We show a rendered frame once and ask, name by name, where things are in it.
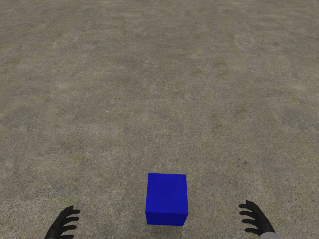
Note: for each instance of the left robot hand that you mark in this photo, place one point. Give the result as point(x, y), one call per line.
point(57, 228)

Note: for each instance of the right robot hand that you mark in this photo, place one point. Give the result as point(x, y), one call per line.
point(261, 222)

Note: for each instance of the carton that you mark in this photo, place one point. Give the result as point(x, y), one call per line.
point(166, 200)

